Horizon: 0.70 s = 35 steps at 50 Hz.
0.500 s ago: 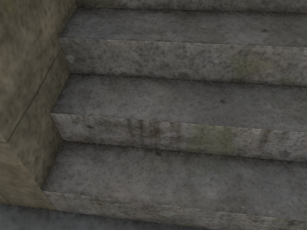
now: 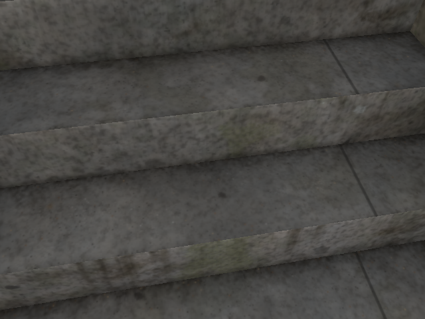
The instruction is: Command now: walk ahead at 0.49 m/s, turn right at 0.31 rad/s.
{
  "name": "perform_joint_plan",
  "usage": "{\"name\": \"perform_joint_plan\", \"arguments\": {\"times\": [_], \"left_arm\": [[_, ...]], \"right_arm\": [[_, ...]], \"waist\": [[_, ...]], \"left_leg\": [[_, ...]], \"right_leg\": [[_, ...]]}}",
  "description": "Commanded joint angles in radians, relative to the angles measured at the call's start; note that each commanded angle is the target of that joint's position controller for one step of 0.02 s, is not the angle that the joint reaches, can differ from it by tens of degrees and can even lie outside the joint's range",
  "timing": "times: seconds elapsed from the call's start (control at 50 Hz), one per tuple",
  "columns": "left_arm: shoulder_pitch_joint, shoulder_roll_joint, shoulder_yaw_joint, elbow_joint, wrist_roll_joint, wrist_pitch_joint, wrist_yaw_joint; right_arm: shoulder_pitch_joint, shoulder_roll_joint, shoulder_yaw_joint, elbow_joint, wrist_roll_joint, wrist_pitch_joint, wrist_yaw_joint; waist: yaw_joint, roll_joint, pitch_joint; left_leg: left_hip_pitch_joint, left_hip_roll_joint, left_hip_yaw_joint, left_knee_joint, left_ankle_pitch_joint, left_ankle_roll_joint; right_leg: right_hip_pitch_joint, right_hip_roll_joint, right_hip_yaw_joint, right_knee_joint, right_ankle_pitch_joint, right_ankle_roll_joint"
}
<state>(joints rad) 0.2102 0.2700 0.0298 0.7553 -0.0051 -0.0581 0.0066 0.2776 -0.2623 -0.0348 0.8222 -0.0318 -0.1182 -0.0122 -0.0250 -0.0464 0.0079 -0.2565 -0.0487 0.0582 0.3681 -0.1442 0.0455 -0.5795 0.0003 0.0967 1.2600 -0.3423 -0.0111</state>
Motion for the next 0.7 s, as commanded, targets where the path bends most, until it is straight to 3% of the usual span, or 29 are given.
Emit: {"name": "perform_joint_plan", "arguments": {"times": [0.02, 0.06, 0.08, 0.1, 0.14, 0.18, 0.22, 0.24, 0.26, 0.28, 0.3, 0.32, 0.34, 0.36, 0.38, 0.4, 0.42, 0.46, 0.5, 0.52, 0.54, 0.56, 0.58, 0.6, 0.62, 0.64, 0.66, 0.68, 0.7], "left_arm": [[0.074, -0.033, -0.025, -0.048, 0.011, 0.000, 0.001], [0.018, -0.052, -0.044, -0.071, 0.022, -0.002, 0.000], [0.022, -0.051, -0.048, -0.062, 0.017, 0.004, 0.003], [0.048, -0.030, -0.044, -0.046, 0.017, 0.014, 0.005], [-0.006, 0.003, -0.035, -0.072, 0.007, 0.022, 0.011], [0.001, 0.022, -0.022, -0.092, 0.014, 0.023, 0.014], [0.126, 0.034, 0.007, -0.048, 0.019, 0.010, 0.009], [0.277, 0.092, 0.033, 0.017, 0.027, 0.015, 0.011], [0.345, 0.212, 0.047, 0.041, 0.025, 0.034, 0.020], [0.449, 0.224, 0.056, 0.063, 0.044, 0.033, 0.013], [0.425, 0.177, 0.056, 0.108, 0.027, 0.034, 0.000], [0.330, 0.077, 0.029, 0.105, 0.007, 0.034, -0.012], [0.263, -0.009, -0.005, 0.113, 0.015, 0.034, -0.023], [0.271, -0.061, -0.027, 0.155, 0.031, 0.036, -0.028], [0.303, -0.078, -0.035, 0.201, 0.031, 0.043, -0.028], [0.302, -0.082, -0.041, 0.226, 0.024, 0.045, -0.027], [0.278, -0.080, -0.046, 0.233, 0.028, 0.043, -0.030], [0.226, -0.062, -0.058, 0.230, 0.038, 0.030, -0.030], [0.204, -0.057, -0.071, 0.226, 0.013, 0.021, -0.018], [0.270, -0.056, -0.078, 0.247, 0.011, 0.021, -0.001], [0.314, -0.008, -0.064, 0.256, -0.004, 0.022, 0.023], [0.394, 0.027, -0.048, 0.292, -0.010, 0.039, 0.039], [0.402, 0.045, -0.038, 0.306, -0.046, 0.059, 0.063], [0.389, 0.058, -0.038, 0.300, -0.031, 0.060, 0.067], [0.472, 0.081, -0.039, 0.315, -0.006, 0.049, 0.065], [0.453, 0.110, -0.035, 0.331, 0.023, 0.046, 0.074], [0.376, 0.143, -0.022, 0.314, 0.032, 0.038, 0.079], [0.303, 0.144, -0.012, 0.273, 0.053, 0.015, 0.071], [0.280, 0.035, -0.019, 0.245, 0.027, -0.018, 0.026]], "right_arm": [[-0.018, -0.097, -0.021, -0.036, 0.015, -0.009, 0.011], [-0.023, -0.116, -0.024, -0.040, 0.025, 0.002, 0.008], [-0.015, -0.143, -0.030, -0.039, 0.025, 0.011, 0.009], [-0.004, -0.140, -0.026, -0.038, 0.029, 0.019, 0.007], [0.018, -0.149, -0.022, -0.036, 0.039, 0.026, 0.004], [0.015, -0.161, -0.018, -0.036, 0.041, 0.035, 0.003], [0.022, -0.129, -0.004, -0.024, 0.065, 0.045, 0.004], [-0.009, -0.089, 0.014, -0.040, 0.055, 0.035, 0.007], [0.016, 0.043, 0.054, -0.072, 0.003, 0.012, 0.017], [0.203, 0.027, 0.043, 0.003, 0.039, -0.001, 0.023], [0.098, 0.013, 0.037, -0.033, 0.078, 0.002, 0.023], [-0.084, 0.032, 0.050, -0.111, 0.088, 0.003, 0.025], [-0.148, 0.074, 0.068, -0.131, 0.072, 0.011, 0.022], [-0.151, 0.126, 0.087, -0.157, 0.056, 0.019, 0.023], [-0.117, 0.165, 0.099, -0.165, 0.068, 0.030, 0.028], [-0.096, 0.186, 0.112, -0.182, 0.080, 0.039, 0.032], [-0.109, 0.197, 0.125, -0.204, 0.084, 0.044, 0.033], [-0.161, 0.204, 0.144, -0.251, 0.070, 0.049, 0.029], [-0.292, 0.174, 0.161, -0.324, 0.048, 0.050, 0.030], [-0.352, 0.179, 0.168, -0.344, 0.038, 0.050, 0.026], [-0.423, 0.201, 0.189, -0.389, 0.013, 0.045, 0.018], [-0.426, 0.216, 0.195, -0.380, 0.016, 0.047, 0.008], [-0.444, 0.217, 0.197, -0.390, 0.016, 0.040, 0.010], [-0.422, 0.180, 0.182, -0.360, 0.033, 0.029, 0.024], [-0.453, 0.136, 0.157, -0.370, 0.050, 0.016, 0.031], [-0.290, 0.086, 0.121, -0.313, 0.051, 0.016, 0.041], [-0.154, 0.015, 0.093, -0.273, 0.041, 0.017, 0.053], [0.081, -0.090, 0.055, -0.191, 0.002, 0.022, 0.066], [0.265, -0.212, 0.009, -0.077, -0.030, 0.061, 0.043]], "waist": [[0.059, 0.095, -0.033], [0.048, 0.092, -0.065], [0.046, 0.131, -0.079], [0.045, 0.158, -0.092], [0.034, 0.176, -0.066], [0.052, 0.184, -0.072], [0.125, 0.161, -0.110], [0.184, 0.072, -0.128], [0.126, -0.263, -0.136], [0.124, -0.169, -0.284], [0.119, -0.108, -0.115], [0.110, -0.032, 0.051], [0.084, 0.016, 0.088], [0.052, 0.002, 0.087], [0.022, -0.019, 0.076], [-0.003, -0.004, 0.084], [-0.019, 0.012, 0.104], [-0.039, 0.011, 0.116], [-0.034, 0.010, 0.109], [-0.006, -0.034, 0.060], [0.006, -0.044, -0.009], [0.031, -0.063, -0.075], [0.013, -0.077, -0.106], [-0.004, -0.075, -0.152], [0.000, -0.150, -0.172], [-0.091, -0.293, -0.245], [-0.165, -0.341, -0.317], [-0.236, -0.169, -0.440], [-0.251, 0.305, -0.516]], "left_leg": [[0.012, 0.274, -0.168, -0.175, 0.413, 0.209], [-0.002, 0.261, -0.119, -0.160, 0.440, 0.198], [-0.023, 0.255, -0.097, -0.166, 0.415, 0.195], [-0.049, 0.258, -0.088, -0.163, 0.413, 0.198], [0.004, 0.283, -0.114, -0.147, 0.392, 0.182], [0.097, 0.312, -0.139, -0.052, 0.498, 0.160], [0.108, 0.228, -0.062, 0.221, 0.566, 0.101], [-0.118, 0.151, -0.014, 0.515, 0.391, 0.046], [-0.502, 0.023, 0.052, 1.017, -0.364, -0.035], [-0.610, -0.010, -0.163, 1.414, -0.457, -0.037], [-0.900, 0.015, -0.136, 1.689, -0.479, -0.028], [-1.098, 0.073, -0.139, 1.683, -0.400, -0.009], [-1.142, 0.095, -0.116, 1.753, -0.334, -0.009], [-1.152, 0.089, -0.108, 1.930, -0.311, -0.002], [-1.173, 0.077, -0.121, 2.090, -0.306, 0.016], [-1.193, 0.066, -0.157, 2.122, -0.283, 0.031], [-1.192, 0.055, -0.179, 2.085, -0.238, 0.033], [-1.197, 0.039, -0.147, 2.048, -0.138, 0.024], [-1.025, 0.059, -0.029, 1.683, 0.008, -0.012], [-0.960, 0.080, 0.048, 1.623, 0.072, -0.035], [-0.812, 0.119, 0.117, 1.489, 0.007, -0.039], [-0.777, 0.130, 0.132, 1.449, -0.055, -0.041], [-0.750, 0.142, 0.100, 1.275, -0.166, -0.015], [-0.556, 0.073, 0.210, 1.086, -0.257, 0.015], [-0.439, -0.017, 0.289, 1.035, -0.426, 0.029], [-0.387, -0.037, 0.227, 0.975, -0.507, 0.062], [-0.312, -0.021, 0.086, 0.819, -0.507, 0.102], [-0.017, 0.117, -0.252, 0.695, -0.381, 0.199], [0.276, 0.321, -0.856, 0.149, -0.524, 0.353]], "right_leg": [[-0.022, -0.054, -0.051, -0.086, 0.014, 0.035], [0.059, -0.066, -0.094, -0.231, 0.071, 0.039], [0.124, -0.050, -0.134, -0.263, 0.063, 0.037], [0.203, -0.034, -0.151, -0.285, 0.105, 0.033], [0.212, -0.023, -0.146, -0.401, 0.126, 0.011], [0.231, -0.007, -0.151, -0.549, 0.086, -0.031], [0.406, 0.049, -0.198, -0.856, 0.261, -0.070], [0.644, -0.030, -0.068, -0.912, 0.430, -0.108], [0.813, -0.320, 0.305, -0.865, 1.013, -0.190], [0.821, -0.495, 0.535, -0.924, 0.722, -0.412], [0.786, -0.491, 0.556, -1.024, 0.207, -0.432], [0.698, -0.407, 0.424, -1.037, -0.102, -0.333], [0.622, -0.350, 0.354, -1.026, -0.127, -0.270], [0.537, -0.325, 0.300, -1.023, -0.024, -0.240], [0.493, -0.319, 0.257, -1.020, 0.014, -0.214], [0.436, -0.305, 0.197, -1.018, 0.012, -0.185], [0.353, -0.280, 0.135, -1.026, 0.013, -0.163], [0.232, -0.240, 0.043, -1.050, 0.029, -0.138], [0.028, -0.139, -0.076, -1.110, 0.053, -0.132], [0.035, -0.141, -0.047, -1.148, 0.137, -0.168], [0.055, -0.169, -0.010, -1.259, 0.262, -0.195], [0.233, -0.194, 0.018, -1.269, 0.319, -0.215], [0.409, -0.210, -0.031, -1.242, 0.548, -0.193], [0.437, -0.192, -0.102, -1.190, 0.952, -0.185], [0.497, -0.209, -0.095, -1.088, 1.537, -0.201], [0.658, -0.273, -0.074, -0.943, 2.042, -0.230], [0.757, -0.282, -0.082, -0.757, 2.185, -0.237], [0.566, -0.257, -0.059, -0.494, 2.138, -0.242], [0.182, -0.046, -0.031, -0.111, 1.243, -0.191]]}}
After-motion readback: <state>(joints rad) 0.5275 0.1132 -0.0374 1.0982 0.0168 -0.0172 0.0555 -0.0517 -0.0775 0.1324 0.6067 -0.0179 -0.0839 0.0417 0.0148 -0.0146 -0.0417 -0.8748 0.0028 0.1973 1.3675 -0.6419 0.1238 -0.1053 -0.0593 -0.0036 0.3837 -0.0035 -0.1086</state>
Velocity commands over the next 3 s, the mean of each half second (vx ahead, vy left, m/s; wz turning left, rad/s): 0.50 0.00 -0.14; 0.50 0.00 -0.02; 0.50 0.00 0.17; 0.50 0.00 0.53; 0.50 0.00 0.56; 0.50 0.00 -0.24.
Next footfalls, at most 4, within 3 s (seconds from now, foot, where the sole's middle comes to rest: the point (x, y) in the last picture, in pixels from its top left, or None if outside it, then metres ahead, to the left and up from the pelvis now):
0.24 right None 0.16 -0.14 -0.78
0.66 left None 0.38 0.05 -0.59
1.24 right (310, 184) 0.71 -0.25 -0.40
1.76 left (243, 81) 0.91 -0.07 -0.21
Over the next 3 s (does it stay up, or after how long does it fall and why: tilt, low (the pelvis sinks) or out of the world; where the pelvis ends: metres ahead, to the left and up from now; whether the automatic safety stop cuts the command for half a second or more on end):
stays up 1.24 0.17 0.76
